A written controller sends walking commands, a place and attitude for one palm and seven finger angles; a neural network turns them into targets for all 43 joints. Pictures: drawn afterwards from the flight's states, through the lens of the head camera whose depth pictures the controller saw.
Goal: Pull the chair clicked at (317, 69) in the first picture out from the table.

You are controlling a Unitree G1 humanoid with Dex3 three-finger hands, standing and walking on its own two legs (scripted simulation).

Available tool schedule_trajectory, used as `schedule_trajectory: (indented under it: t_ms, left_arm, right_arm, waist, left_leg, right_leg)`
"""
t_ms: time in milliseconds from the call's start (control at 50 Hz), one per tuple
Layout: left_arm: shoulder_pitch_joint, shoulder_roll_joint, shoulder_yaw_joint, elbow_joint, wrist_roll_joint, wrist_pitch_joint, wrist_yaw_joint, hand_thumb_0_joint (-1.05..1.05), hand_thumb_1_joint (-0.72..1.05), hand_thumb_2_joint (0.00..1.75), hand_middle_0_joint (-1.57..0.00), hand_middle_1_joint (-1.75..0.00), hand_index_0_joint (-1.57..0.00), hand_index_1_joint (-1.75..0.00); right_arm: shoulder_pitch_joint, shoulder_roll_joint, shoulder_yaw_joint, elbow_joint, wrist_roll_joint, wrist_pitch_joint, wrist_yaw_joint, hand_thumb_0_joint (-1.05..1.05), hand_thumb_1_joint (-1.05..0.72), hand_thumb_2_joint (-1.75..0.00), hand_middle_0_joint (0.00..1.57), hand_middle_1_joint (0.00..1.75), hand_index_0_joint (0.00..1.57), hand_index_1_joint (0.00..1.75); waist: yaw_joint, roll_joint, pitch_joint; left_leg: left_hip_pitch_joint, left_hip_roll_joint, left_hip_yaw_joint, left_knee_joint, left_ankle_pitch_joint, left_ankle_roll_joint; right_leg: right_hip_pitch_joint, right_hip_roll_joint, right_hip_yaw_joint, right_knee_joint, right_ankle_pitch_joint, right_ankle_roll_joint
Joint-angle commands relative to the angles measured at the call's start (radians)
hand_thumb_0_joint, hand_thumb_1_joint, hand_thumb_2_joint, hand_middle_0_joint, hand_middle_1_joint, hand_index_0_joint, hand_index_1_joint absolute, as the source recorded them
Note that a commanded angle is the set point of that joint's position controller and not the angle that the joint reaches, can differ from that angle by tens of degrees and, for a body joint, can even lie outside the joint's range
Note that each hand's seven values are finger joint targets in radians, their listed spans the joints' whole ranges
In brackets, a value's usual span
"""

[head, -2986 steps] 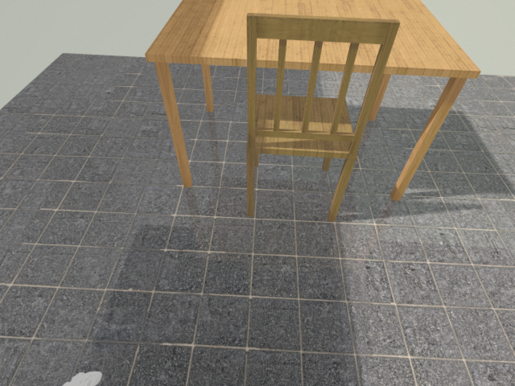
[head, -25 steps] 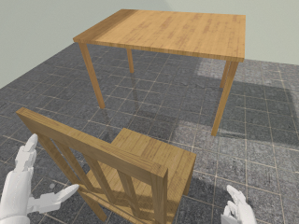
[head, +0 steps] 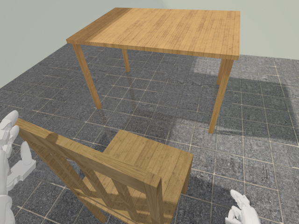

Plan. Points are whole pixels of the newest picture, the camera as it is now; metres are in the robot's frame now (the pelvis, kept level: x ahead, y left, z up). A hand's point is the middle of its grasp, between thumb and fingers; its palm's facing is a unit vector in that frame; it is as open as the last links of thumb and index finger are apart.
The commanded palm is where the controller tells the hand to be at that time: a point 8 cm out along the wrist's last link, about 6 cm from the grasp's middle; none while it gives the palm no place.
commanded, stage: draw the hand back to the body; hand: left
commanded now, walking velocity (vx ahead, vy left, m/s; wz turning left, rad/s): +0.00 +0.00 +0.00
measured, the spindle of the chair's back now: (98, 187) +0.24 +0.20 -0.07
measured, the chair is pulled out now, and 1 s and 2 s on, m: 0.74 0.74 0.74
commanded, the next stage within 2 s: step back with the hand held close in 0.16 s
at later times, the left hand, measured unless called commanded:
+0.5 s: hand (28, 163) +0.19 +0.27 +0.16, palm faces +0.43 -0.76 -0.49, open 7.4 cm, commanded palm +0.13 +0.31 +0.18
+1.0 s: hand (4, 196) +0.12 +0.27 +0.16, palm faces +0.47 -0.73 -0.49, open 7.4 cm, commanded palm +0.06 +0.31 +0.18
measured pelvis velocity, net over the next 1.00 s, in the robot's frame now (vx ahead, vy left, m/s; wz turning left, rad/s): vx -0.08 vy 0.01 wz -0.01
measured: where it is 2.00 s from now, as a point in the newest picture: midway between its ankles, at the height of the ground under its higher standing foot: outside the picture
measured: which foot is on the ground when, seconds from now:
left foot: down 0.00-1.00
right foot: down 0.00-1.00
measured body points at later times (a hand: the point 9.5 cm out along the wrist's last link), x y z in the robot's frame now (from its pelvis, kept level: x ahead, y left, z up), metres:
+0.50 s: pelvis -0.02 +0.01 +0.00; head +0.00 -0.01 +0.45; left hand +0.16 +0.31 +0.19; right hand +0.17 -0.23 -0.09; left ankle -0.07 +0.15 -0.74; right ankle +0.02 -0.13 -0.74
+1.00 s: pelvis -0.08 +0.01 -0.01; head -0.06 +0.00 +0.44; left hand +0.09 +0.31 +0.19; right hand +0.09 -0.23 -0.09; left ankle -0.07 +0.15 -0.74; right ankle +0.02 -0.13 -0.74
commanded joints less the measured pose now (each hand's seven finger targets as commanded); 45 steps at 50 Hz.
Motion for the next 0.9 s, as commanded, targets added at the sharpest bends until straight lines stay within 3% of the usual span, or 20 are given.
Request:
schedule_trajectory:
  t_ms: [0,80,220,260,280,300,320,340,360,400,460,540,560,640,660,680,740,760,800,880]
  left_arm:
    - [-0.042,0.220,0.146,-0.233,0.010,-0.065,0.028,0.00,0.90,0.90,-0.20,-0.30,-0.20,-0.30]
    - [-0.077,0.217,0.141,-0.235,0.013,-0.060,0.030,0.00,0.90,0.90,-0.20,-0.30,-0.20,-0.30]
    - [-0.089,0.190,0.113,-0.207,0.008,-0.057,0.027,0.00,0.90,0.90,-0.20,-0.30,-0.20,-0.30]
    - [-0.117,0.191,0.102,-0.236,0.011,-0.057,0.024,0.00,0.90,0.90,-0.20,-0.30,-0.20,-0.30]
    - [-0.257,0.310,0.227,-0.288,-0.002,-0.114,0.029,0.00,0.90,0.90,-0.20,-0.30,-0.20,-0.30]
    - [-0.155,0.251,0.197,-0.178,0.008,-0.120,0.025,0.00,0.90,0.90,-0.20,-0.30,-0.20,-0.30]
    - [-0.089,0.198,0.157,-0.162,0.012,-0.122,0.019,0.00,0.90,0.90,-0.20,-0.30,-0.20,-0.30]
    - [-0.062,0.191,0.147,-0.179,0.015,-0.126,0.018,0.00,0.90,0.90,-0.20,-0.30,-0.20,-0.30]
    - [-0.064,0.208,0.162,-0.221,0.018,-0.135,0.020,0.00,0.90,0.90,-0.20,-0.30,-0.20,-0.30]
    - [0.013,0.205,0.170,-0.228,0.021,-0.139,0.029,0.00,0.90,0.90,-0.20,-0.30,-0.20,-0.30]
    - [0.063,0.241,0.208,-0.272,0.022,-0.141,0.038,0.00,0.90,0.90,-0.20,-0.30,-0.20,-0.30]
    - [0.101,0.254,0.226,-0.289,0.017,-0.144,0.044,0.00,0.90,0.90,-0.20,-0.30,-0.20,-0.30]
    - [0.093,0.271,0.238,-0.296,0.017,-0.145,0.046,0.00,0.90,0.90,-0.20,-0.30,-0.20,-0.30]
    - [0.090,0.247,0.218,-0.274,0.016,-0.139,0.054,0.00,0.90,0.90,-0.20,-0.30,-0.20,-0.30]
    - [0.069,0.266,0.228,-0.274,0.018,-0.139,0.054,0.00,0.90,0.90,-0.20,-0.30,-0.20,-0.30]
    - [0.074,0.241,0.206,-0.277,0.019,-0.139,0.056,0.00,0.90,0.90,-0.20,-0.30,-0.20,-0.30]
    - [0.047,0.241,0.198,-0.274,0.026,-0.138,0.062,0.00,0.90,0.90,-0.20,-0.30,-0.20,-0.30]
    - [0.025,0.272,0.220,-0.282,0.029,-0.141,0.065,0.00,0.90,0.90,-0.20,-0.30,-0.20,-0.30]
    - [0.021,0.250,0.202,-0.277,0.032,-0.141,0.068,0.00,0.90,0.90,-0.20,-0.30,-0.20,-0.30]
    - [0.000,0.256,0.205,-0.296,0.040,-0.148,0.073,0.00,0.90,0.90,-0.20,-0.30,-0.20,-0.30]
  right_arm:
    - [-0.126,-0.076,-0.031,-0.166,0.000,-0.064,-0.012,0.00,-0.90,-0.90,0.20,0.30,0.20,0.30]
    - [-0.124,-0.076,-0.027,-0.161,0.000,-0.069,-0.013,0.00,-0.90,-0.90,0.20,0.30,0.20,0.30]
    - [-0.125,-0.084,-0.028,-0.168,-0.001,-0.067,-0.009,0.00,-0.90,-0.90,0.20,0.30,0.20,0.30]
    - [-0.128,-0.089,-0.024,-0.166,-0.002,-0.071,-0.006,0.00,-0.90,-0.90,0.20,0.30,0.20,0.30]
    - [-0.127,-0.117,-0.037,-0.188,-0.002,-0.042,-0.011,0.00,-0.90,-0.90,0.20,0.30,0.20,0.30]
    - [-0.113,-0.098,-0.037,-0.171,-0.003,-0.026,-0.011,0.00,-0.90,-0.90,0.20,0.30,0.20,0.30]
    - [-0.112,-0.102,-0.037,-0.181,-0.007,-0.010,-0.006,0.00,-0.90,-0.90,0.20,0.30,0.20,0.30]
    - [-0.123,-0.101,-0.035,-0.194,-0.009,0.001,-0.003,0.00,-0.90,-0.90,0.20,0.30,0.20,0.30]
    - [-0.127,-0.106,-0.038,-0.202,-0.010,0.007,-0.002,0.00,-0.90,-0.90,0.20,0.30,0.20,0.30]
    - [-0.136,-0.097,-0.037,-0.219,-0.011,0.022,0.001,0.00,-0.90,-0.90,0.20,0.30,0.20,0.30]
    - [-0.142,-0.089,-0.045,-0.234,-0.009,0.038,0.000,0.00,-0.90,-0.90,0.20,0.30,0.20,0.30]
    - [-0.136,-0.079,-0.048,-0.245,-0.007,0.056,-0.005,0.00,-0.90,-0.90,0.20,0.30,0.20,0.30]
    - [-0.137,-0.082,-0.052,-0.241,-0.003,0.054,-0.008,0.00,-0.90,-0.90,0.20,0.30,0.20,0.30]
    - [-0.125,-0.078,-0.048,-0.238,-0.006,0.054,-0.013,0.00,-0.90,-0.90,0.20,0.30,0.20,0.30]
    - [-0.125,-0.087,-0.052,-0.231,-0.003,0.050,-0.015,0.00,-0.90,-0.90,0.20,0.30,0.20,0.30]
    - [-0.119,-0.080,-0.046,-0.234,-0.005,0.049,-0.016,0.00,-0.90,-0.90,0.20,0.30,0.20,0.30]
    - [-0.109,-0.087,-0.045,-0.231,-0.009,0.045,-0.013,0.00,-0.90,-0.90,0.20,0.30,0.20,0.30]
    - [-0.110,-0.092,-0.049,-0.223,-0.007,0.041,-0.015,0.00,-0.90,-0.90,0.20,0.30,0.20,0.30]
    - [-0.100,-0.091,-0.041,-0.226,-0.012,0.039,-0.013,0.00,-0.90,-0.90,0.20,0.30,0.20,0.30]
    - [-0.100,-0.094,-0.034,-0.231,-0.013,0.030,-0.013,0.00,-0.90,-0.90,0.20,0.30,0.20,0.30]
  waist:
    - [0.020,-0.041,-0.092]
    - [0.014,-0.012,-0.061]
    - [0.011,-0.060,-0.039]
    - [0.008,-0.023,-0.048]
    - [-0.027,-0.042,0.091]
    - [-0.031,-0.103,0.072]
    - [-0.033,-0.101,0.038]
    - [-0.033,-0.077,0.004]
    - [-0.032,-0.035,-0.032]
    - [-0.028,-0.019,-0.094]
    - [-0.030,-0.038,-0.161]
    - [-0.032,-0.058,-0.180]
    - [-0.033,-0.026,-0.183]
    - [-0.031,-0.063,-0.135]
    - [-0.030,-0.048,-0.132]
    - [-0.032,-0.050,-0.106]
    - [-0.030,-0.094,-0.077]
    - [-0.029,-0.083,-0.073]
    - [-0.030,-0.103,-0.058]
    - [-0.029,-0.052,-0.037]
  left_leg:
    - [-0.117,0.000,0.032,-0.063,0.342,0.048]
    - [-0.126,0.001,0.030,-0.072,0.323,0.043]
    - [-0.138,0.001,0.025,-0.080,0.265,0.048]
    - [-0.136,0.000,0.021,-0.081,0.272,0.045]
    - [-0.217,0.024,0.015,-0.068,0.174,0.062]
    - [-0.205,0.022,0.000,-0.060,0.144,0.062]
    - [-0.185,0.023,0.002,-0.058,0.169,0.062]
    - [-0.180,0.028,0.002,-0.062,0.198,0.064]
    - [-0.178,0.036,-0.003,-0.070,0.251,0.063]
    - [-0.176,0.054,-0.013,-0.069,0.351,0.064]
    - [-0.173,0.060,-0.022,-0.044,0.478,0.053]
    - [-0.201,0.062,-0.017,-0.027,0.476,0.046]
    - [-0.207,0.062,-0.016,-0.032,0.454,0.048]
    - [-0.284,0.064,-0.024,-0.045,0.306,0.054]
    - [-0.297,0.059,-0.019,-0.049,0.240,0.058]
    - [-0.315,0.056,-0.024,-0.053,0.204,0.059]
    - [-0.356,0.036,-0.017,-0.040,0.066,0.063]
    - [-0.357,0.031,-0.010,-0.037,0.016,0.067]
    - [-0.370,0.022,-0.015,-0.037,-0.040,0.070]
    - [-0.428,0.035,-0.038,-0.072,-0.155,0.084]
  right_leg:
    - [0.162,-0.023,0.010,-0.052,0.246,-0.023]
    - [0.149,-0.023,0.015,-0.060,0.219,-0.024]
    - [0.127,-0.018,0.013,-0.067,0.149,-0.021]
    - [0.134,-0.020,0.017,-0.069,0.156,-0.025]
    - [0.017,-0.062,0.140,-0.120,0.182,-0.033]
    - [0.019,-0.080,0.134,-0.121,0.163,-0.041]
    - [0.029,-0.082,0.136,-0.106,0.191,-0.042]
    - [0.048,-0.084,0.127,-0.087,0.221,-0.037]
    - [0.076,-0.084,0.114,-0.059,0.269,-0.035]
    - [0.116,-0.078,0.091,-0.015,0.335,-0.027]
    - [0.149,-0.084,0.075,0.025,0.452,-0.025]
    - [0.148,-0.085,0.078,0.043,0.480,-0.024]
    - [0.145,-0.085,0.081,0.045,0.469,-0.022]
    - [0.125,-0.081,0.093,0.029,0.365,-0.018]
    - [0.114,-0.082,0.106,0.015,0.323,-0.018]
    - [0.103,-0.083,0.109,0.008,0.293,-0.019]
    - [0.062,-0.090,0.145,-0.048,0.131,-0.022]
    - [0.043,-0.095,0.162,-0.073,0.081,-0.024]
    - [0.015,-0.097,0.172,-0.103,-0.028,-0.024]
    - [0.001,-0.081,0.164,-0.117,-0.184,-0.016]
